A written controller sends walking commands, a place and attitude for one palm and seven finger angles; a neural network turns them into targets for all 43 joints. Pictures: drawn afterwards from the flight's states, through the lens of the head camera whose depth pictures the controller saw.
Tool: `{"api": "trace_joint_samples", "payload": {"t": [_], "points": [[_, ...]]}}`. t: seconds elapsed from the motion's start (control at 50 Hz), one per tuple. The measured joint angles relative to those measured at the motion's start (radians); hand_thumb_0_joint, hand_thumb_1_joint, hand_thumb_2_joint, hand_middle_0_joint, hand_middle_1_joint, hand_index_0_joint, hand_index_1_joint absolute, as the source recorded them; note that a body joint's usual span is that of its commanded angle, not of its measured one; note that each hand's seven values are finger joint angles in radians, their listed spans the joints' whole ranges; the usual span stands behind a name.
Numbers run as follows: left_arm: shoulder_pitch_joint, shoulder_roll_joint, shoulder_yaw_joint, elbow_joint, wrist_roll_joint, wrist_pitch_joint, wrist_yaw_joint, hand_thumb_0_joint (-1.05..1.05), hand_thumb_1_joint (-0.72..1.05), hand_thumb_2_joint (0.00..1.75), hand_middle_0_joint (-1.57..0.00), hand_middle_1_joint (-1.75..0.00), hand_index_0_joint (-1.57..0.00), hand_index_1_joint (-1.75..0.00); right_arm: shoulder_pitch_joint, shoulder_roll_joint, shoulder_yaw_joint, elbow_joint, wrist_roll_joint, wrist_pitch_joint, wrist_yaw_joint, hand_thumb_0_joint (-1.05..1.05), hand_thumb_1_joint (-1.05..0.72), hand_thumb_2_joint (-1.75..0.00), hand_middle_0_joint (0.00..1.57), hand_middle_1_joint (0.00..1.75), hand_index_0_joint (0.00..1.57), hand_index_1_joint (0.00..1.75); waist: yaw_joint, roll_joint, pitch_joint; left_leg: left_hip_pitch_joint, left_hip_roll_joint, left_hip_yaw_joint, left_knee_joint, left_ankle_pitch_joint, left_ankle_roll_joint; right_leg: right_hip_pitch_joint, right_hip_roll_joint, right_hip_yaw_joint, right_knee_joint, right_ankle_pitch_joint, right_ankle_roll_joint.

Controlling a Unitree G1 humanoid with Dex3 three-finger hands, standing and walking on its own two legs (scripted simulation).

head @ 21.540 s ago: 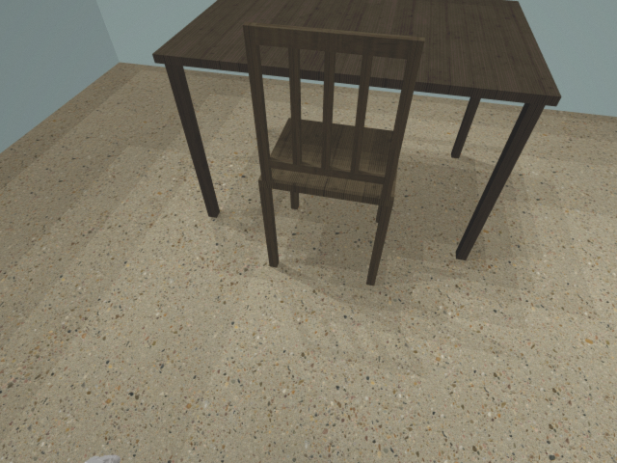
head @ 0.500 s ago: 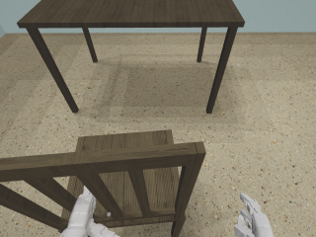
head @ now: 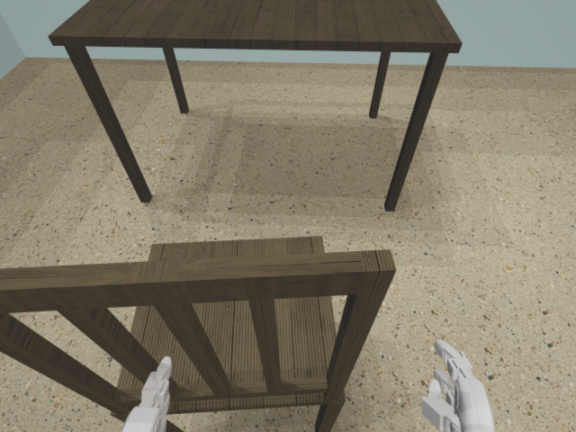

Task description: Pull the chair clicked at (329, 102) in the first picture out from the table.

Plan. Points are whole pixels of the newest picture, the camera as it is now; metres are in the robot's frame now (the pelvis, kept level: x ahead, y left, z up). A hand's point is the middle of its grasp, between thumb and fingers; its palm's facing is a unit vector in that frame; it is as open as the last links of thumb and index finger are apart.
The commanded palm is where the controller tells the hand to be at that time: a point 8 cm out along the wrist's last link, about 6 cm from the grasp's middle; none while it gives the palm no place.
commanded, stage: draw the fingers out of the gap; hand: left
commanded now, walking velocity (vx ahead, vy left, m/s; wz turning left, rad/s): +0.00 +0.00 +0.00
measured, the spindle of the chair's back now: (203, 355) +0.23 +0.13 +0.01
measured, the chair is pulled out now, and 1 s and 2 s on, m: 0.69 0.69 0.67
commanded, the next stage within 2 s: draw the hand back to the body in 0.16 s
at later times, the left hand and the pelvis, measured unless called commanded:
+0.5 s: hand out of the picture +0.10 +0.14 +0.02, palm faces +0.10 -0.99 -0.03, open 17.4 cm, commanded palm +0.06 +0.20 +0.06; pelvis -0.01 +0.00 -0.02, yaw +0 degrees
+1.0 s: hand (64, 425) +0.13 +0.21 +0.12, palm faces +0.28 -0.87 -0.40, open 15.7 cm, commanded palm +0.08 +0.25 +0.15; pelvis -0.03 +0.00 +0.03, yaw +0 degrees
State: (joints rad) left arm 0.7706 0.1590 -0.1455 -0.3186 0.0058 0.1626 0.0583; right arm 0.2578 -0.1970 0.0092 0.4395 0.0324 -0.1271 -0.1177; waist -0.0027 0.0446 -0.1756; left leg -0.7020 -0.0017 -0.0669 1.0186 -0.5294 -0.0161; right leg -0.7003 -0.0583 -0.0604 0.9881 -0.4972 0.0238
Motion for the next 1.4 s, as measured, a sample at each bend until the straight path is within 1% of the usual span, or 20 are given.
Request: {"api": "trace_joint_samples", "payload": {"t": [0.14, 0.3, 0.32, 0.36, 0.4, 0.42, 0.46, 0.52, 0.62, 0.8, 0.82, 0.86, 0.9, 0.94, 1.0, 1.06, 1.18, 1.28, 1.4], "points": [[0.081, 0.003, -0.004, -0.04, 0.0, -0.032, -0.018, -0.01, -0.54, 0.21, -0.01, 0.0, -0.01, -0.01, -0.003, 0.002, -0.012, -0.009, 0.005, 0.0, -0.008, 0.01, -0.9, -0.9, 0.2, 0.3, 0.2, 0.3, 0.005, 0.003, -0.009, -0.024, 0.0, -0.003, 0.028, -0.01, 0.002, -0.02, 0.0, -0.002, 0.02, -0.007, 0.002], [0.158, 0.002, -0.007, -0.079, 0.01, -0.046, -0.027, -0.01, -0.54, 0.21, 0.0, 0.0, -0.01, -0.01, 0.001, 0.009, -0.024, -0.023, 0.01, 0.01, -0.014, 0.01, -0.9, -0.9, 0.2, 0.3, 0.2, 0.3, 0.013, 0.001, -0.021, -0.047, -0.001, -0.001, 0.051, -0.019, 0.005, -0.043, 0.0, 0.001, 0.042, -0.013, 0.004], [0.165, -0.001, -0.001, -0.081, -0.015, -0.062, -0.032, -0.01, -0.54, 0.21, 0.0, 0.0, -0.01, -0.01, 0.0, 0.01, -0.024, -0.023, 0.01, 0.006, -0.015, 0.01, -0.9, -0.9, 0.2, 0.3, 0.2, 0.3, 0.012, 0.0, -0.02, -0.051, -0.001, -0.001, 0.056, -0.02, 0.005, -0.046, -0.001, 0.001, 0.045, -0.014, 0.005], [0.172, -0.009, 0.012, -0.087, -0.063, -0.125, -0.044, -0.01, -0.54, 0.21, 0.0, 0.0, -0.01, -0.01, 0.0, 0.01, -0.026, -0.016, 0.011, -0.016, -0.015, 0.01, -0.9, -0.9, 0.2, 0.3, 0.2, 0.3, 0.016, -0.004, -0.018, -0.066, -0.001, -0.005, 0.07, -0.023, 0.004, -0.058, -0.001, -0.003, 0.056, -0.017, 0.005], [0.167, -0.01, 0.029, -0.102, -0.095, -0.19, -0.056, -0.01, -0.54, 0.21, 0.0, 0.0, -0.01, -0.01, 0.002, 0.011, -0.03, -0.005, 0.013, -0.034, -0.013, 0.01, -0.9, -0.9, 0.2, 0.3, 0.2, 0.3, 0.023, -0.007, -0.014, -0.078, -0.001, -0.01, 0.084, -0.026, 0.003, -0.067, -0.001, -0.007, 0.067, -0.019, 0.004], [0.166, -0.008, 0.035, -0.101, -0.106, -0.205, -0.064, -0.01, -0.54, 0.21, 0.0, 0.0, -0.01, -0.01, -0.001, 0.012, -0.031, 0.002, 0.014, -0.04, -0.009, 0.01, -0.9, -0.9, 0.2, 0.3, 0.2, 0.3, 0.024, -0.007, -0.011, -0.082, -0.002, -0.012, 0.09, -0.027, 0.003, -0.07, -0.001, -0.008, 0.071, -0.02, 0.003], [0.169, -0.002, 0.047, -0.089, -0.124, -0.26, -0.078, -0.01, -0.54, 0.21, 0.0, 0.0, -0.02, -0.01, -0.006, 0.015, -0.034, 0.016, 0.017, -0.049, -0.002, 0.01, -0.9, -0.9, 0.2, 0.3, 0.2, 0.3, 0.027, -0.009, -0.006, -0.09, -0.001, -0.013, 0.099, -0.029, 0.002, -0.077, 0.0, -0.009, 0.08, -0.022, 0.003], [0.161, 0.027, 0.07, -0.087, -0.142, -0.313, -0.097, -0.01, -0.54, 0.21, 0.0, 0.0, -0.03, -0.02, -0.012, 0.021, -0.036, 0.034, 0.02, -0.057, 0.004, 0.01, -0.9, -0.9, 0.2, 0.3, 0.2, 0.3, 0.033, -0.009, 0.004, -0.097, 0.001, -0.016, 0.112, -0.03, 0.001, -0.083, 0.002, -0.011, 0.09, -0.022, 0.001], [0.151, 0.077, 0.116, -0.095, -0.171, -0.362, -0.125, -0.01, -0.54, 0.21, 0.0, 0.0, -0.05, -0.03, -0.023, 0.031, -0.033, 0.069, 0.029, -0.068, 0.008, 0.01, -0.9, -0.9, 0.2, 0.3, 0.2, 0.3, 0.036, 0.002, 0.022, -0.084, 0.004, -0.02, 0.109, -0.022, -0.001, -0.066, 0.006, -0.016, 0.081, -0.011, -0.001], [0.085, 0.117, 0.192, -0.09, -0.233, -0.412, -0.171, -0.01, -0.52, 0.22, -0.01, -0.01, -0.07, -0.04, -0.029, 0.026, -0.008, 0.122, 0.041, -0.123, 0.002, 0.01, -0.9, -0.9, 0.2, 0.3, 0.2, 0.3, 0.04, 0.016, 0.052, -0.016, 0.011, -0.03, 0.055, 0.015, -0.007, 0.007, 0.014, -0.026, 0.02, 0.028, -0.007], [0.071, 0.137, 0.196, -0.095, -0.195, -0.389, -0.149, -0.01, -0.5, 0.23, -0.01, -0.01, -0.08, -0.05, -0.026, 0.024, -0.007, 0.126, 0.036, -0.121, -0.006, 0.01, -0.9, -0.9, 0.2, 0.3, 0.2, 0.3, 0.05, 0.016, 0.056, 0.001, 0.014, -0.028, 0.044, 0.019, -0.008, 0.024, 0.017, -0.025, 0.008, 0.033, -0.008], [0.044, 0.172, 0.202, -0.13, -0.122, -0.299, -0.063, -0.01, -0.46, 0.25, -0.02, -0.02, -0.09, -0.06, -0.02, 0.016, 0.005, 0.127, 0.027, -0.099, -0.022, 0.01, -0.9, -0.9, 0.2, 0.3, 0.2, 0.3, 0.059, 0.021, 0.068, 0.057, 0.016, -0.027, 0.006, 0.033, -0.012, 0.08, 0.019, -0.025, -0.03, 0.048, -0.007], [0.015, 0.184, 0.22, -0.159, -0.08, -0.229, 0.013, -0.01, -0.41, 0.27, -0.03, -0.03, -0.09, -0.06, -0.017, 0.01, 0.018, 0.13, 0.02, -0.08, -0.035, 0.01, -0.9, -0.9, 0.2, 0.3, 0.2, 0.3, 0.061, 0.03, 0.074, 0.119, 0.017, -0.025, -0.042, 0.05, -0.01, 0.141, 0.02, -0.026, -0.079, 0.064, -0.008], [-0.016, 0.176, 0.246, -0.17, -0.058, -0.195, 0.065, -0.01, -0.36, 0.3, -0.03, -0.04, -0.08, -0.07, -0.02, 0.008, 0.028, 0.133, 0.015, -0.062, -0.04, 0.01, -0.9, -0.9, 0.2, 0.3, 0.2, 0.3, 0.058, 0.039, 0.08, 0.178, 0.019, -0.02, -0.092, 0.068, -0.008, 0.198, 0.022, -0.023, -0.127, 0.083, -0.008], [-0.041, 0.155, 0.257, -0.143, -0.048, -0.163, 0.091, -0.01, -0.26, 0.34, -0.08, -0.08, -0.08, -0.08, -0.032, 0.007, 0.036, 0.138, 0.009, -0.043, -0.04, 0.01, -0.9, -0.9, 0.2, 0.3, 0.2, 0.3, 0.052, 0.044, 0.096, 0.258, 0.021, -0.009, -0.163, 0.093, -0.006, 0.273, 0.023, -0.014, -0.193, 0.109, -0.007], [-0.059, 0.149, 0.254, -0.122, -0.042, -0.142, 0.101, 0.0, -0.16, 0.39, -0.1, -0.1, -0.08, -0.09, -0.034, 0.002, 0.04, 0.138, 0.004, -0.044, -0.038, 0.01, -0.9, -0.9, 0.2, 0.3, 0.2, 0.3, 0.054, 0.041, 0.117, 0.326, 0.02, -0.003, -0.227, 0.118, -0.005, 0.337, 0.023, -0.011, -0.251, 0.13, -0.007], [-0.075, 0.177, 0.269, -0.11, -0.051, -0.114, 0.096, 0.0, 0.05, 0.49, -0.18, -0.17, -0.1, -0.13, -0.037, -0.017, 0.044, 0.158, -0.005, -0.076, -0.033, 0.01, -0.9, -0.9, 0.2, 0.3, 0.2, 0.3, 0.068, 0.032, 0.159, 0.435, 0.015, -0.001, -0.342, 0.162, -0.006, 0.441, 0.018, -0.012, -0.352, 0.166, -0.007], [-0.102, 0.2, 0.296, -0.099, -0.059, -0.091, 0.095, 0.0, 0.23, 0.58, -0.27, -0.24, -0.13, -0.17, -0.05, -0.029, 0.044, 0.187, -0.01, -0.102, -0.027, 0.01, -0.9, -0.9, 0.2, 0.3, 0.2, 0.3, 0.082, 0.03, 0.19, 0.497, 0.012, -0.002, -0.415, 0.19, -0.007, 0.499, 0.014, -0.016, -0.412, 0.186, -0.008], [-0.147, 0.222, 0.332, -0.068, -0.061, -0.057, 0.099, 0.01, 0.44, 0.68, -0.23, -0.25, -0.25, -0.24, -0.069, -0.034, 0.048, 0.223, -0.016, -0.119, -0.02, 0.01, -0.9, -0.9, 0.2, 0.3, 0.2, 0.3, 0.095, 0.03, 0.215, 0.548, 0.012, -0.006, -0.474, 0.21, -0.012, 0.545, 0.013, -0.021, -0.455, 0.194, -0.011]]}}
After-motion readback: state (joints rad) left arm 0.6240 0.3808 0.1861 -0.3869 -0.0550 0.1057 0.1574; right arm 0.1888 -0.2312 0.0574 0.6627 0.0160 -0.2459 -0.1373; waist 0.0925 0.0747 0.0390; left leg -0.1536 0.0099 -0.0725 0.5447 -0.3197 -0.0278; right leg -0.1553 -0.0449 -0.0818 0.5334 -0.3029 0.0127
